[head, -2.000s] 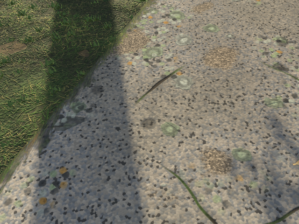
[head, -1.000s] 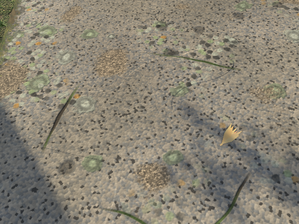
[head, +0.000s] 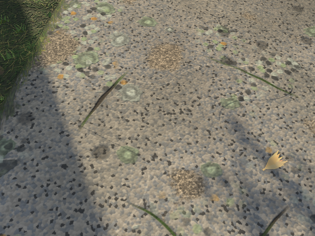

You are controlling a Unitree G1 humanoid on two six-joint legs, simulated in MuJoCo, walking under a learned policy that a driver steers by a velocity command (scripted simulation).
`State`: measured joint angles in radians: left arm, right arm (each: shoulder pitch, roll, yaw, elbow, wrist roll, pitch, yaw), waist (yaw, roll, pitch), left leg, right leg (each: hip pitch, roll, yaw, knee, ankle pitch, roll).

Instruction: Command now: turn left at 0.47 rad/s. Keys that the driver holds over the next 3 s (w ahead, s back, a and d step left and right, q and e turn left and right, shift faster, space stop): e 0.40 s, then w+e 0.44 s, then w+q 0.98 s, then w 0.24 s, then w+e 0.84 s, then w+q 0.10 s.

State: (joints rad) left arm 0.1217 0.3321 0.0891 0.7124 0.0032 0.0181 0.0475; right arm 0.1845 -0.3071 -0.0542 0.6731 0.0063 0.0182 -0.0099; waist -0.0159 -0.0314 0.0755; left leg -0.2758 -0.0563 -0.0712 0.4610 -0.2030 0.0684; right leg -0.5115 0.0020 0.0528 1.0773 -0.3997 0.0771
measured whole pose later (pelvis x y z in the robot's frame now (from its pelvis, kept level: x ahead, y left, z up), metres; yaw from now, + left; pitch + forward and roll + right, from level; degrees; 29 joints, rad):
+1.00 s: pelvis +0.17 -0.16 +0.00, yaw -21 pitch +1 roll +0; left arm 0.30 0.27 0.03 0.65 0.00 -0.06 -0.02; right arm 0.23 -0.33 -0.05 0.73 0.01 -0.08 0.03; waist 0.00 0.04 0.02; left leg -0.61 0.11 0.00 1.11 -0.21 -0.01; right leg -0.18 0.06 -0.03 0.39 -0.23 -0.07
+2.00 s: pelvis +0.74 -0.31 +0.00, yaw +9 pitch +1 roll -1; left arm 0.34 0.26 0.05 0.74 0.01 -0.10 -0.01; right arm 0.23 -0.31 -0.06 0.67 0.02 -0.03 0.00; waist 0.04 0.05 0.01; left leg -0.57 0.03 -0.07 1.08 -0.30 0.00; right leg -0.20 0.02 -0.04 0.38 -0.20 -0.03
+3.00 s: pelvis +1.24 -0.32 +0.00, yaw -16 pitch +1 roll +0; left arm 0.29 0.27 0.06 0.70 0.00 -0.06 -0.02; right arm 0.14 -0.31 -0.06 0.74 0.00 -0.09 0.00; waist 0.03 0.03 0.06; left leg -0.61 0.11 -0.05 1.04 -0.25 -0.03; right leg -0.23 0.10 0.03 0.37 -0.16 -0.10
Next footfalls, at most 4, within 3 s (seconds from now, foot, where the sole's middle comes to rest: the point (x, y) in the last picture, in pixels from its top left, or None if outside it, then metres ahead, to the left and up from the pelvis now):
0.22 right None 0.07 -0.16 -0.78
0.80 right None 0.16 -0.24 -0.78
1.32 left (188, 207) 0.55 -0.16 -0.78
1.78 right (235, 158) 0.79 -0.41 -0.78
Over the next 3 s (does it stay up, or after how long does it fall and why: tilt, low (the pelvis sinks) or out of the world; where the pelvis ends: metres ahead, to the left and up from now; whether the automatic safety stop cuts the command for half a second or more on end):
stays up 1.24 -0.32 0.00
